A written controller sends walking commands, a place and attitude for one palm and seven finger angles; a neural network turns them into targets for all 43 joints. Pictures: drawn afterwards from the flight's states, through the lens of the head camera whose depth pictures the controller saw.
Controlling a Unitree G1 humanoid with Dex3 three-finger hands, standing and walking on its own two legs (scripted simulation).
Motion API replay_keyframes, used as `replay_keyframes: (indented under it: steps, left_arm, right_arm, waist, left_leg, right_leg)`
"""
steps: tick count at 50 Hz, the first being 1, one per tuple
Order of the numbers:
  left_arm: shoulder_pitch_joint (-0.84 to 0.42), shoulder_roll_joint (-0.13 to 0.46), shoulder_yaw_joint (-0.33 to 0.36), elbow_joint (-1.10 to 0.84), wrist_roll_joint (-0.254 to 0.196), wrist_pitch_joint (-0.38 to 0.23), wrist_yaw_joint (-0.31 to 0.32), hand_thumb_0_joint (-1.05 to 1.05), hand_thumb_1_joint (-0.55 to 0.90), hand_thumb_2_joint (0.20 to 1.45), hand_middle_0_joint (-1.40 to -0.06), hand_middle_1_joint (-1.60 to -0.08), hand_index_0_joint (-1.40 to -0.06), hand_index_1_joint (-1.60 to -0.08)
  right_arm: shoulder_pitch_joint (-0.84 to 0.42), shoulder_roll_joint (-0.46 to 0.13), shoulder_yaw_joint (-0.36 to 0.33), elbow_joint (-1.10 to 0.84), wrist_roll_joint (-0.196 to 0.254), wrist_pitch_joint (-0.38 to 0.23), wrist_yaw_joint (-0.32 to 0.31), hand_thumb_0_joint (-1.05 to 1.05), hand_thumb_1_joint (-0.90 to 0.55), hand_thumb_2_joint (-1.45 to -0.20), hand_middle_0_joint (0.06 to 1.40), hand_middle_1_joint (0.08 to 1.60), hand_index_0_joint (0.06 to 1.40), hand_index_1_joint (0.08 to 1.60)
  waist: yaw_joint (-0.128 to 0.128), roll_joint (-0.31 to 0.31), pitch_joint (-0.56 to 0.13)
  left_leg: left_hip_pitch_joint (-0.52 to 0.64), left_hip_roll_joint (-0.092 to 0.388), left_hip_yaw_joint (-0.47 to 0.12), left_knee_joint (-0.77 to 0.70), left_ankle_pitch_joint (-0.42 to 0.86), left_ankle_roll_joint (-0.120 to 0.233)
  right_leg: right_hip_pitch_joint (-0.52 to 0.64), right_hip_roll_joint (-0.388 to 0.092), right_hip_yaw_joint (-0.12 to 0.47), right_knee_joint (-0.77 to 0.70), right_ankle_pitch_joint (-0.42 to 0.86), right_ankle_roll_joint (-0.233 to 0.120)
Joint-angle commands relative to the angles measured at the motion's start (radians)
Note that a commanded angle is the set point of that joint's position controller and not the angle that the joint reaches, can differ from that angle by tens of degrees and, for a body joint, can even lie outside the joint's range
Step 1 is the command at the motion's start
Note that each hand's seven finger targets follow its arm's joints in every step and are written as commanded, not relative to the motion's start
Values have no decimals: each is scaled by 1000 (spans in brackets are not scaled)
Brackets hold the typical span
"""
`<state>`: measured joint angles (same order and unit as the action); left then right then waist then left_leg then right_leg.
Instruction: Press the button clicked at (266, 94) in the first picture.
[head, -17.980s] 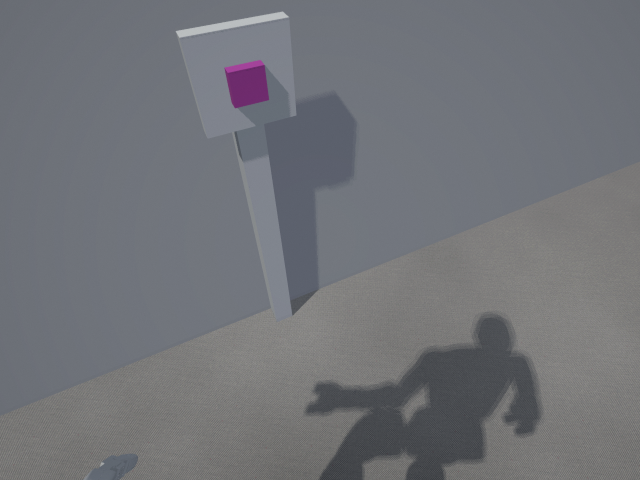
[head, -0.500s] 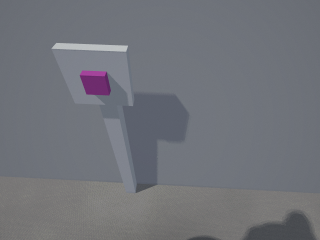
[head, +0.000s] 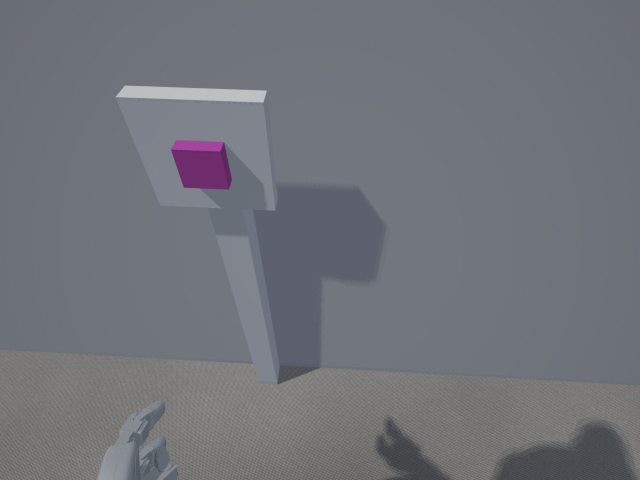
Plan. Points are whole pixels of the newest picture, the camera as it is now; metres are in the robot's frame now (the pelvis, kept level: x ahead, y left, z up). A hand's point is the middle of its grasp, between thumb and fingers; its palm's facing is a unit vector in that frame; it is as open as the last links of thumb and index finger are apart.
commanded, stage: raise the hand and make a fist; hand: left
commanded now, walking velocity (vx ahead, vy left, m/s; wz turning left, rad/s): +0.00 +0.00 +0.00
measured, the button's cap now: (203, 164) +0.49 +0.19 +0.14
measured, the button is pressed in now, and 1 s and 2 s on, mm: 0 0 0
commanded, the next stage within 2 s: aim a knuckle at the button in 1.86 s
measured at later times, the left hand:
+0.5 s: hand (180, 460) +0.15 +0.16 +0.03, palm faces +0.02 -0.99 -0.10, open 3.9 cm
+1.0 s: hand (142, 412) +0.18 +0.19 +0.06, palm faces +0.00 -1.00 -0.06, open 3.1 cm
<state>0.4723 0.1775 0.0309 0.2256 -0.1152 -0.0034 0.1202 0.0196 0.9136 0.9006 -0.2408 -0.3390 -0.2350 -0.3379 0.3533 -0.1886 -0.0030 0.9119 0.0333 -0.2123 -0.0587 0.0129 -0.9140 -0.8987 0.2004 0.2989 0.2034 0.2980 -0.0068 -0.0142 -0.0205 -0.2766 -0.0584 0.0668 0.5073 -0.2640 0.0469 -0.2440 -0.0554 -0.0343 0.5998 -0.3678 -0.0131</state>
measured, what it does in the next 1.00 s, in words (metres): stands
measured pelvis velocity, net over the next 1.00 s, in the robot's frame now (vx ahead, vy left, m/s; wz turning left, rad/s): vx -0.03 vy -0.01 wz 0.01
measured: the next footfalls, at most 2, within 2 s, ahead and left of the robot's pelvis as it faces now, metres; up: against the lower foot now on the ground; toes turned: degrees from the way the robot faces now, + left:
none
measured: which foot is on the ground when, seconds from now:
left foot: down 0.00-1.00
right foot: down 0.00-1.00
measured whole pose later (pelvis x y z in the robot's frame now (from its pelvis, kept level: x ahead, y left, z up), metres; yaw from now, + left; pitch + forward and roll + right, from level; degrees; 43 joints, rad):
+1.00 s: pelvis -0.03 -0.01 -0.03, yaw +1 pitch +6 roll -2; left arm 0.43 0.28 0.21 -0.15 -0.31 -0.26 -0.28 0.02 0.90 0.90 -1.29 -1.49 -1.29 -1.49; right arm 0.25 -0.25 0.00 0.60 0.06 -0.27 -0.08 0.01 -0.90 -0.90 0.20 0.30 0.20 0.30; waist 0.00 0.02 -0.09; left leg -0.54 0.01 0.02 0.81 -0.37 0.04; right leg -0.44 0.00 -0.07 0.77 -0.43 -0.01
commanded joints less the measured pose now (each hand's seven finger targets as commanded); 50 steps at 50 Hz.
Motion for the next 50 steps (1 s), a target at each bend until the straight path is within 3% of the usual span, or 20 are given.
replay_keyframes:
  steps: [1,4,6,7,10,13,15,16,18,20,22,26,28,31,35,37,39,42,46,50]
  left_arm:
    - [3,79,117,-184,-41,-181,-65,0,900,900,-420,-540,-420,-540]
    - [262,3,145,-32,-89,-362,-231,0,900,900,-502,-630,-502,-630]
    - [307,33,182,-22,-125,-473,-367,0,900,900,-558,-690,-558,-690]
    - [264,67,199,-57,-150,-519,-435,0,900,900,-585,-720,-585,-720]
    - [156,191,298,-244,-185,-519,-495,0,900,900,-668,-810,-668,-810]
    - [-51,223,320,-461,-213,-531,-448,0,900,900,-750,-900,-750,-900]
    - [-190,221,296,-613,-214,-587,-406,0,900,900,-805,-960,-805,-960]
    - [-269,223,269,-660,-211,-613,-396,0,900,900,-832,-990,-832,-990]
    - [-251,197,212,-609,-204,-644,-412,0,900,900,-887,-1050,-887,-1050]
    - [-249,204,177,-532,-206,-630,-462,0,900,900,-943,-1110,-943,-1110]
    - [-244,231,171,-421,-209,-547,-524,0,900,900,-997,-1170,-997,-1170]
    - [-103,327,328,-280,-235,-297,-564,0,900,900,-1107,-1290,-1107,-1290]
    - [-62,336,403,-338,-273,-231,-534,0,900,900,-1163,-1350,-1163,-1350]
    - [-29,287,452,-432,-314,-251,-448,0,900,900,-1245,-1440,-1245,-1440]
    - [-33,215,345,-505,-258,-351,-400,0,900,900,-1300,-1500,-1300,-1500]
    - [-78,195,273,-502,-233,-375,-416,0,900,900,-1300,-1500,-1300,-1500]
    - [-71,194,249,-477,-226,-375,-440,0,900,900,-1300,-1500,-1300,-1500]
    - [-104,234,269,-526,-235,-362,-458,0,900,900,-1300,-1500,-1300,-1500]
    - [-146,283,322,-644,-227,-351,-402,0,900,900,-1300,-1500,-1300,-1500]
    - [-133,237,305,-648,-226,-306,-359,0,900,900,-1300,-1500,-1300,-1500]
  right_arm:
    - [-161,-182,-69,-262,-13,-95,-4,0,-900,-900,200,300,200,300]
    - [-212,-171,-92,-336,-31,-62,23,0,-900,-900,200,300,200,300]
    - [-240,-174,-108,-392,-21,-51,55,0,-900,-900,200,300,200,300]
    - [-253,-182,-107,-425,-16,-51,63,0,-900,-900,200,300,200,300]
    - [-280,-179,-101,-522,-3,-42,46,0,-900,-900,200,300,200,300]
    - [-237,-155,-85,-546,-7,-34,22,0,-900,-900,200,300,200,300]
    - [-202,-146,-75,-531,-13,-41,4,0,-900,-900,200,300,200,300]
    - [-182,-151,-68,-518,-18,-43,-4,0,-900,-900,200,300,200,300]
    - [-170,-156,-63,-483,-12,-60,-17,0,-900,-900,200,300,200,300]
    - [-177,-174,-50,-465,-2,-75,-24,0,-900,-900,200,300,200,300]
    - [-181,-190,-40,-461,12,-75,-32,0,-900,-900,200,300,200,300]
    - [-218,-182,-36,-499,28,-49,-42,0,-900,-900,200,300,200,300]
    - [-236,-163,-32,-526,24,-31,-43,0,-900,-900,200,300,200,300]
    - [-241,-129,-31,-525,15,-32,-36,0,-900,-900,200,300,200,300]
    - [-184,-145,-48,-496,9,-61,-17,0,-900,-900,200,300,200,300]
    - [-172,-161,-47,-486,10,-77,-15,0,-900,-900,200,300,200,300]
    - [-161,-173,-48,-477,15,-95,-17,0,-900,-900,200,300,200,300]
    - [-168,-187,-50,-475,23,-117,-25,0,-900,-900,200,300,200,300]
    - [-184,-176,-36,-476,17,-130,-28,0,-900,-900,200,300,200,300]
    - [-188,-169,-23,-480,20,-121,-16,0,-900,-900,200,300,200,300]
  waist:
    - [-14,-78,23]
    - [53,-287,-51]
    - [86,-209,-103]
    - [77,-145,-136]
    - [80,17,-244]
    - [28,118,-265]
    - [-18,157,-281]
    - [-54,114,-262]
    - [-77,112,-215]
    - [-93,86,-159]
    - [-91,47,-129]
    - [18,7,-221]
    - [54,-40,-277]
    - [77,-82,-263]
    - [29,-34,-209]
    - [-4,-11,-175]
    - [-10,-1,-173]
    - [-2,20,-212]
    - [25,94,-252]
    - [27,123,-201]
  left_leg:
    - [-75,73,-112,49,101,-44]
    - [-222,67,-83,193,189,-57]
    - [-291,49,-58,264,176,-66]
    - [-308,41,-52,297,163,-67]
    - [-324,26,-12,346,103,-43]
    - [-321,38,-33,387,7,-27]
    - [-290,54,-58,421,8,-16]
    - [-305,61,-73,442,-15,-11]
    - [-322,71,-82,463,-44,-8]
    - [-356,75,-93,469,-82,-4]
    - [-383,74,-101,461,-98,0]
    - [-374,61,-105,394,-39,-5]
    - [-346,59,-105,364,9,-14]
    - [-308,65,-113,315,69,-25]
    - [-227,68,-93,267,108,-19]
    - [-202,68,-92,266,97,-12]
    - [-187,68,-93,251,73,-8]
    - [-142,69,-95,225,63,-4]
    - [-62,78,-114,168,94,-10]
    - [-32,89,-131,133,128,-27]
  right_leg:
    - [-207,51,-71,-74,88,-10]
    - [-291,78,-96,111,207,-9]
    - [-287,60,-58,181,284,-16]
    - [-286,50,-38,205,310,-16]
    - [-267,38,29,203,258,-3]
    - [-333,36,96,157,57,9]
    - [-375,43,108,156,43,9]
    - [-408,47,118,154,17,15]
    - [-443,49,132,138,-31,12]
    - [-453,45,145,110,-77,20]
    - [-427,34,184,63,-94,44]
    - [-223,-15,226,21,-4,78]
    - [-136,-36,218,25,120,99]
    - [-94,-14,158,51,269,98]
    - [-198,31,66,77,307,66]
    - [-243,37,60,70,270,62]
    - [-268,48,39,58,185,43]
    - [-248,54,27,39,122,25]
    - [-210,69,-26,58,130,0]
    - [-206,78,-60,59,157,-7]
